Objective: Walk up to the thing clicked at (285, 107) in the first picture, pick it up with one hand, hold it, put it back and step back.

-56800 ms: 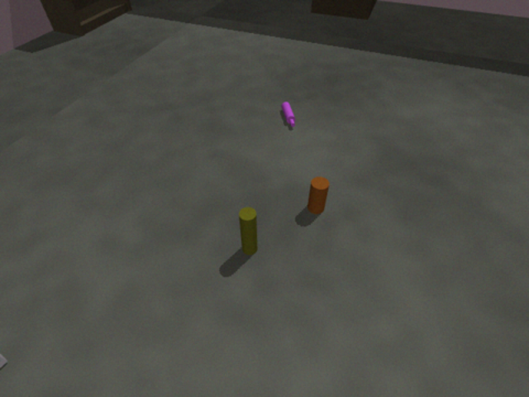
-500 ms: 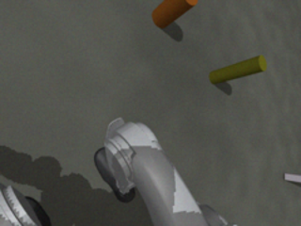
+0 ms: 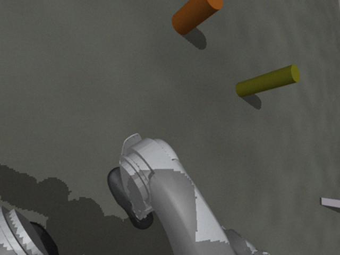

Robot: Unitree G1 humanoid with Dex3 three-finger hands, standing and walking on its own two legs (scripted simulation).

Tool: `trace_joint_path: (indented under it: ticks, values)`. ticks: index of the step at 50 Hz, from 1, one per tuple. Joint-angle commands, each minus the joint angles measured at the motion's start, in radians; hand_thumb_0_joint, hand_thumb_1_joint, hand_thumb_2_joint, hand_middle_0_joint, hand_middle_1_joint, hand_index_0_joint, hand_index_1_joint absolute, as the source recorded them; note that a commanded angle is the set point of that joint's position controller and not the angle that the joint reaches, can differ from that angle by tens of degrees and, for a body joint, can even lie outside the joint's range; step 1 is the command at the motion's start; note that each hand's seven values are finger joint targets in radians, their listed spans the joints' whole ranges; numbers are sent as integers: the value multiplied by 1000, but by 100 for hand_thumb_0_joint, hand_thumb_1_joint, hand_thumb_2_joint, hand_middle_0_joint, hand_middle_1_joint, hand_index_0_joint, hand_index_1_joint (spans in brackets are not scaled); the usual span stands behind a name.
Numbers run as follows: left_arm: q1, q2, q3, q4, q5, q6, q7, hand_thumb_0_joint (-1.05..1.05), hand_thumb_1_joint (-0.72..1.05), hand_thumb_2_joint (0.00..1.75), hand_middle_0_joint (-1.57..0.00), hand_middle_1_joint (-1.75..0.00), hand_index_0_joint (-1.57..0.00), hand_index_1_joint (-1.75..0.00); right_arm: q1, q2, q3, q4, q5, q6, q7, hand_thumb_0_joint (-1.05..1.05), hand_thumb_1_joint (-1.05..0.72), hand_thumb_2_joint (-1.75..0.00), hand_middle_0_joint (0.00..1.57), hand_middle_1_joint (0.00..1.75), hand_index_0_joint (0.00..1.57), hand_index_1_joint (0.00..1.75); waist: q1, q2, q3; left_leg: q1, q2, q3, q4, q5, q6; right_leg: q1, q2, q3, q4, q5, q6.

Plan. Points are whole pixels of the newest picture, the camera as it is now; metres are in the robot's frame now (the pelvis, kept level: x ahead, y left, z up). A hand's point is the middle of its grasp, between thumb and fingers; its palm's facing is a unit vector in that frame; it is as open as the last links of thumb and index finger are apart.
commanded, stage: close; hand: left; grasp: from above
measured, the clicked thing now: out of the picture +0.51 +0.30 -0.29
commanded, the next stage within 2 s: settle in 0.10 s
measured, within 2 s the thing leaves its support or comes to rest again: leaves its support in 0.56 s
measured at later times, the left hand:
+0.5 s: hand out of the picture +0.49 +0.32 -0.26, palm faces -0.42 -0.16 -0.89, open 8.8 cm
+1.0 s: hand out of the picture +0.48 +0.34 -0.17, palm faces -0.44 -0.11 -0.89, open 8.6 cm
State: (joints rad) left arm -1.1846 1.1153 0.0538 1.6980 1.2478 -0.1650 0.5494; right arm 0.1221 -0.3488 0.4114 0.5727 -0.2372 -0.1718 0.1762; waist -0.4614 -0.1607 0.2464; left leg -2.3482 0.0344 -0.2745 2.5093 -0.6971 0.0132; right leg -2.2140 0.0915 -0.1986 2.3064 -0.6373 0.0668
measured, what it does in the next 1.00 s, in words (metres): stands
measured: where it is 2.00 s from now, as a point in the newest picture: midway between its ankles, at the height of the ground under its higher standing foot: (98, 236)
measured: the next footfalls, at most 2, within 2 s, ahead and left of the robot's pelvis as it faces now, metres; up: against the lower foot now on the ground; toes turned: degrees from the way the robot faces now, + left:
none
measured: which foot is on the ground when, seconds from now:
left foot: down 0.00-1.00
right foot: down 0.00-1.00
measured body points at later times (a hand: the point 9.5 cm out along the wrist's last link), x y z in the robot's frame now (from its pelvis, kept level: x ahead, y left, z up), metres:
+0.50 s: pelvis +0.00 +0.00 +0.00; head +0.31 +0.13 +0.30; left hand +0.51 +0.33 -0.21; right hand +0.03 -0.25 -0.04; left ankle +0.07 +0.12 -0.28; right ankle +0.12 -0.12 -0.28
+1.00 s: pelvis +0.00 +0.00 +0.02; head +0.26 +0.12 +0.37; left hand +0.50 +0.34 -0.12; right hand +0.10 -0.26 -0.06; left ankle +0.07 +0.12 -0.28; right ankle +0.12 -0.12 -0.28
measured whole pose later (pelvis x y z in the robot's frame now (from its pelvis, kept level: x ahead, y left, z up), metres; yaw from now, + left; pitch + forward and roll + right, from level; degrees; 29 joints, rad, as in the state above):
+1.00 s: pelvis +0.00 +0.00 +0.02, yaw +4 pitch +33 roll -13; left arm -1.07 0.86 -0.01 1.36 1.18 -0.06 0.27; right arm 0.14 -0.34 0.22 0.56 -0.14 -0.08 0.19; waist -0.33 -0.03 0.05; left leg -2.34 0.02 -0.20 2.42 -0.68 0.01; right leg -2.22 0.05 -0.14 2.28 -0.66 0.05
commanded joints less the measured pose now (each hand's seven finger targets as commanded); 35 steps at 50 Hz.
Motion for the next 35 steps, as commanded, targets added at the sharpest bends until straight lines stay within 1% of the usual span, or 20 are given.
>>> trace_joint_path:
  ticks: [1,3,8,10,12,15,16,19,20,22,23,24,25,26,28,29,31,32,33,35]
  values:
    - [-234,212,2,-120,-12,13,32,0,50,58,-79,-70,-82,-66,210,-355,-103,25,7,6,-13,0,-89,-90,20,30,20,30,-72,574,-646,503,48,69,-239,212,-12,371,17,-95,-202,250,-87]
    - [-223,199,-13,-112,-13,18,26,0,52,56,-81,-69,-85,-65,220,-359,-116,34,7,5,-13,0,-89,-90,20,30,20,30,-73,599,-644,503,46,79,-248,219,-10,395,20,-86,-198,264,-83]
    - [-225,235,21,-131,-10,11,20,0,58,57,-85,-68,-89,-64,229,-354,-100,37,9,11,-12,0,-89,-90,20,30,20,30,-64,605,-653,532,51,66,-244,268,-19,369,13,-95,-191,277,-89]
    - [-222,220,5,-104,-15,12,15,0,62,56,-88,-66,-92,-63,216,-352,-100,27,9,12,-14,0,-89,-90,20,30,20,30,-70,586,-626,498,48,73,-245,227,-14,374,18,-93,-197,251,-88]
    - [-224,236,17,-122,-16,9,14,0,49,56,-85,-66,-89,-62,217,-353,-96,26,10,14,-16,0,-91,-90,20,30,20,30,-65,581,-629,487,45,78,-237,225,-11,382,16,-89,-202,252,-88]
    - [-231,249,22,-135,-12,11,9,0,49,53,-85,-63,-89,-59,226,-368,-114,28,8,18,-22,0,-91,-90,20,30,20,30,-60,617,-652,507,46,83,-246,228,-14,391,16,-89,-203,255,-89]
    - [-229,257,32,-131,-15,13,9,0,49,51,-84,-63,-88,-59,227,-354,-102,29,6,21,-22,0,-91,-90,20,30,20,30,-60,592,-659,493,46,82,-238,231,-11,406,18,-90,-207,260,-88]
    - [-261,286,59,-219,-9,12,3,0,50,50,-86,-60,-89,-56,238,-362,-115,30,8,24,-22,0,-91,-90,20,30,20,30,-48,649,-709,544,48,79,-242,269,-20,395,10,-88,-199,278,-94]
    - [-228,274,57,-182,-10,19,4,0,51,52,-86,-61,-90,-58,230,-359,-120,18,6,28,-24,0,-91,-90,20,30,20,30,-41,627,-718,537,46,84,-245,254,-16,414,17,-90,-205,270,-94]
    - [-260,259,50,-250,-10,20,-3,0,53,52,-89,-59,-93,-56,232,-377,-146,15,13,24,-23,0,-91,-90,20,30,20,30,-38,661,-728,561,43,90,-243,265,-19,390,14,-84,-201,275,-98]
    - [-260,303,85,-279,-4,20,-1,0,55,52,-89,-61,-93,-58,235,-375,-149,23,13,26,-24,0,-91,-90,20,30,20,30,-22,685,-758,585,47,83,-250,279,-27,388,13,-91,-196,275,-103]
    - [-281,293,84,-325,4,19,-6,0,55,53,-90,-61,-93,-58,236,-375,-158,21,12,28,-21,0,-91,-90,20,30,20,30,-18,724,-785,616,46,85,-243,300,-29,366,12,-90,-191,281,-106]
    - [-295,245,58,-367,-8,15,-16,0,57,49,-92,-58,-95,-54,221,-361,-162,11,16,26,-17,0,-91,-90,20,30,20,30,-16,753,-811,643,46,84,-251,319,-34,369,10,-90,-192,292,-108]
    - [-235,259,77,-310,-6,25,-18,0,58,49,-92,-58,-96,-54,239,-358,-168,36,15,27,-15,0,-91,-90,20,30,20,30,-18,733,-784,640,48,87,-253,325,-30,380,13,-86,-194,302,-103]
    - [-258,257,96,-424,0,24,-28,0,58,49,-92,-57,-96,-54,247,-359,-187,21,20,29,-8,0,-91,-90,20,30,20,30,1,763,-833,644,39,102,-243,355,-32,391,9,-80,-199,324,-109]
    - [-242,287,131,-442,-4,30,-30,0,62,50,-94,-59,-97,-55,263,-358,-198,33,23,32,-5,0,-91,-90,20,30,20,30,15,765,-857,652,39,106,-243,364,-32,396,7,-76,-195,326,-110]
    - [-285,158,62,-546,-23,31,-58,0,65,51,-97,-58,-100,-54,237,-335,-215,5,32,30,7,0,-91,-90,20,30,20,30,24,788,-910,677,33,114,-244,397,-34,384,5,-72,-197,351,-116]
    - [-227,176,78,-501,-26,45,-65,0,66,49,-96,-58,-100,-54,245,-331,-223,28,36,33,9,0,-91,-90,20,30,20,30,29,775,-909,689,35,119,-246,402,-27,396,11,-68,-206,352,-111]
    - [-270,132,49,-567,-32,46,-79,0,68,49,-96,-59,-101,-55,243,-330,-229,11,41,33,12,0,-91,-90,20,30,20,30,27,784,-924,680,29,122,-246,411,-28,385,8,-67,-205,361,-114]
    - [-210,102,28,-502,-40,68,-102,0,71,47,-99,-58,-104,-53,246,-317,-241,22,54,42,17,0,-90,-90,20,30,20,30,48,751,-925,658,26,128,-267,386,-19,390,13,-58,-208,346,-107]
